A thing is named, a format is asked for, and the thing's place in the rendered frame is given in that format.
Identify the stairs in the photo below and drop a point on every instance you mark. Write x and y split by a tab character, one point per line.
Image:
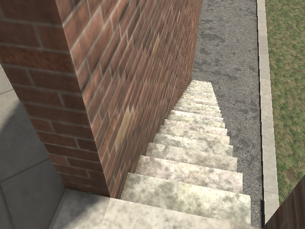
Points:
189	167

